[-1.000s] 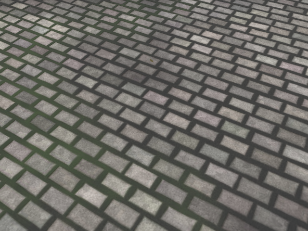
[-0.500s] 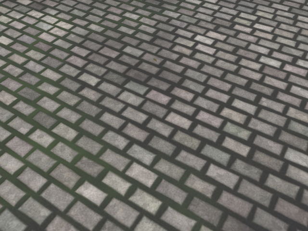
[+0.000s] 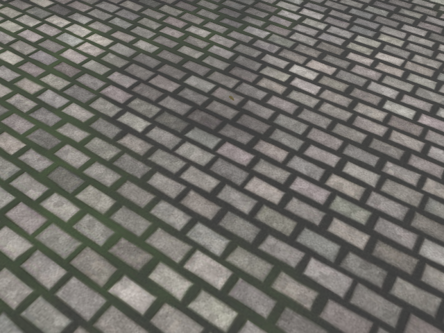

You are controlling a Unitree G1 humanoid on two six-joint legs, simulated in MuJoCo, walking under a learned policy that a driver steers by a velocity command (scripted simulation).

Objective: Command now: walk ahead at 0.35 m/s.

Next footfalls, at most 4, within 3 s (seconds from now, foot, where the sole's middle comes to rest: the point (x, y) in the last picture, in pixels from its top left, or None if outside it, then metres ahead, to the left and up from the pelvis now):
0.46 right None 0.39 -0.05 -0.77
1.00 left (191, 280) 0.71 0.11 -0.77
1.54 right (237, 206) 1.02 -0.04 -0.77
2.08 left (160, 174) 1.17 0.27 -0.77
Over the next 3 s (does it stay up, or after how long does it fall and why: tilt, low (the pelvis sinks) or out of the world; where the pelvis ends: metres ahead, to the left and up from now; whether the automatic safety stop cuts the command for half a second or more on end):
stays up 1.18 0.16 0.01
